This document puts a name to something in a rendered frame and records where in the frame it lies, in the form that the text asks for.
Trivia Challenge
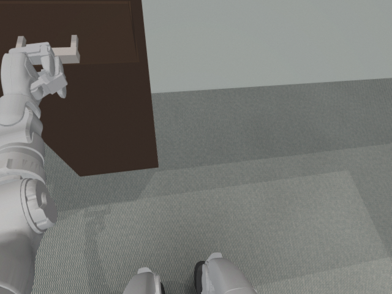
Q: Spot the robot left hand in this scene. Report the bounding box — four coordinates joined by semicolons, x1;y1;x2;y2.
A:
1;42;67;106

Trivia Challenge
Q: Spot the left robot upper arm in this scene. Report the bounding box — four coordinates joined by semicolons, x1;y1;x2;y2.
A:
0;178;58;294

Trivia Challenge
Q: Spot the cabinet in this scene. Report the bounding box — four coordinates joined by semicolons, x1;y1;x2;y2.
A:
0;0;159;176

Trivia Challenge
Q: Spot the right robot thigh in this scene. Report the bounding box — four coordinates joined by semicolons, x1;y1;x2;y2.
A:
202;258;257;294

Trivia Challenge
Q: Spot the handle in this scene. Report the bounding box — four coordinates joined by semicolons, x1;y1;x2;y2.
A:
16;35;80;65

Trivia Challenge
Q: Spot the drawer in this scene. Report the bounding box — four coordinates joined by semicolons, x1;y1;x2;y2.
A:
0;1;137;66

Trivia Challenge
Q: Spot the left robot forearm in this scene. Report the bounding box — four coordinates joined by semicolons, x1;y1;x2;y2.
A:
0;94;46;185

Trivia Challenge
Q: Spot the right robot shin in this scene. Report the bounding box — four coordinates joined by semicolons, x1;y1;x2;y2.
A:
201;252;222;294

